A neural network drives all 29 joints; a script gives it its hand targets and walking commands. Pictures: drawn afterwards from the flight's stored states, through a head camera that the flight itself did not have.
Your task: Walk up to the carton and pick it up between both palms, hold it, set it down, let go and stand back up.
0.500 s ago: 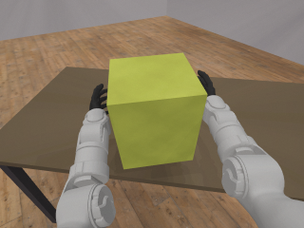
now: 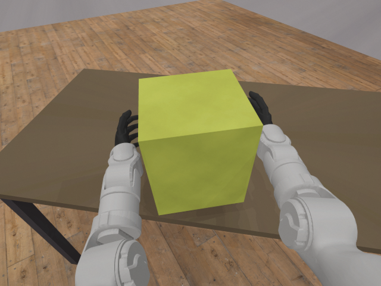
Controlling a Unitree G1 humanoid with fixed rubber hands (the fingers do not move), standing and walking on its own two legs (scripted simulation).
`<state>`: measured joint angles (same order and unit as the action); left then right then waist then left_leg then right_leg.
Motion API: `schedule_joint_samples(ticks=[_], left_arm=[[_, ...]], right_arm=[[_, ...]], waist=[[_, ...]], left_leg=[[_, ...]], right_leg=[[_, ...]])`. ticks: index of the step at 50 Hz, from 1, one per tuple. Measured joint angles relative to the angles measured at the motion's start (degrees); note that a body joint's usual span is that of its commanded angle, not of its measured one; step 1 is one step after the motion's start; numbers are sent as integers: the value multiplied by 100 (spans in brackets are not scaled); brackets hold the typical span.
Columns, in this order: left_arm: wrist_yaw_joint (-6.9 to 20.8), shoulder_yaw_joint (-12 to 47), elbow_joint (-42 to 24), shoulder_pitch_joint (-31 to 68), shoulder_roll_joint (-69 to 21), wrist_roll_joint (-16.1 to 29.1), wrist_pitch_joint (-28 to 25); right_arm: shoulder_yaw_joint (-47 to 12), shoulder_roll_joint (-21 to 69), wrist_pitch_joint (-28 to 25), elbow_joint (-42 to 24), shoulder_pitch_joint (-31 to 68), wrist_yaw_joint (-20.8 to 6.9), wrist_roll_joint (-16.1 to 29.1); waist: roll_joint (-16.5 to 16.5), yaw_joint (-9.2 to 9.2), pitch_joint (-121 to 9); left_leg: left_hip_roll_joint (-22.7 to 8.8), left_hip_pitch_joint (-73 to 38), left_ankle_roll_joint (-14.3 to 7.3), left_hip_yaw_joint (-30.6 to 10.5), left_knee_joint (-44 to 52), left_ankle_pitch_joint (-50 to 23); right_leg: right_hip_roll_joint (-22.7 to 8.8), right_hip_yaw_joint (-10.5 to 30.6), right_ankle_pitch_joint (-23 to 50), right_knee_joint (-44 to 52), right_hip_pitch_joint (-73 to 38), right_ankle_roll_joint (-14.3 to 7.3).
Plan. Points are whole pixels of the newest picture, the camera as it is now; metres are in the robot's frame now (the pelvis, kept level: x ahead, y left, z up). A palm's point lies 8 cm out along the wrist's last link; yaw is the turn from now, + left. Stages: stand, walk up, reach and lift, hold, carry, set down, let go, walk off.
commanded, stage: set down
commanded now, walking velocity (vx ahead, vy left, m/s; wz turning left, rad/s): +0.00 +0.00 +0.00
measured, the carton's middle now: (194, 143) +0.42 +0.04 +0.09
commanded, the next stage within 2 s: none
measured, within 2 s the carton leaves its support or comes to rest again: rests again in 0.92 s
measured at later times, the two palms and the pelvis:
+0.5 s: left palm (127, 156) +0.38 +0.18 +0.09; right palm (257, 134) +0.45 -0.11 +0.11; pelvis +0.00 +0.00 +0.00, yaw -1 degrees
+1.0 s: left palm (129, 156) +0.38 +0.18 +0.09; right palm (258, 136) +0.45 -0.12 +0.11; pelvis +0.00 +0.00 +0.00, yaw -1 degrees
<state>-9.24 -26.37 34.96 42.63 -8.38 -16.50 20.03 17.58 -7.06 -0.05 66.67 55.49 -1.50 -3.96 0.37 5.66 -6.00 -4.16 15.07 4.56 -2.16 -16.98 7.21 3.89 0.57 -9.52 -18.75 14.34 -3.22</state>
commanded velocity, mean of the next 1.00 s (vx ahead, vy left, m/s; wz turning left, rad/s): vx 0.00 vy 0.00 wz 0.00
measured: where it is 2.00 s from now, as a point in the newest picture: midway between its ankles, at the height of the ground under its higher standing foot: outside the picture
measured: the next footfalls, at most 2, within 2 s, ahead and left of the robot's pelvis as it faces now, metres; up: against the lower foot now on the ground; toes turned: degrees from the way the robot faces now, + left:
none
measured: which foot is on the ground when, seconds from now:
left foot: down 0.00-1.00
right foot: down 0.00-1.00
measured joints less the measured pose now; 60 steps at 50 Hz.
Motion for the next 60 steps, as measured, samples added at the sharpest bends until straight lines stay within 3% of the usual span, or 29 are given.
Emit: schedule_joint_samples(ticks=[8,17,25,35,47,60], left_arm=[[1,-202,224,151,-64,-53,-190],[31,-243,202,-91,-109,-28,-485],[-23,-189,301,-156,-123,68,-731],[-106,-214,547,22,-120,70,-784],[0,-400,587,64,-169,-114,-1003],[41,-496,329,-69,-354,-237,-1156]], right_arm=[[118,-57,-38,60,100,-40,-258],[81,16,-223,52,7,-42,-366],[-8,-16,-425,47,-102,-51,-298],[415,-94,-504,380,142,-168,-537],[837,63,-596,118,-25,-228,-869],[920,117,-687,-151,-217,-352,-1037]], waist=[[-53,90,6],[-94,41,10],[-85,134,-92],[-104,179,-115],[-20,134,-77],[-25,140,-3]], left_leg=[[-11,129,-3,41,79,-61],[5,244,-12,70,122,-99],[-15,469,-31,151,43,-89],[-20,607,-45,162,-5,-125],[-10,585,-52,226,83,-175],[-32,535,-62,300,82,-136]], right_leg=[[-6,-18,25,7,168,-8],[-42,-61,33,7,301,7],[-37,-34,84,1,516,20],[-48,-81,133,-4,629,22],[-80,-96,114,-43,673,21],[-80,-99,90,-37,636,18]])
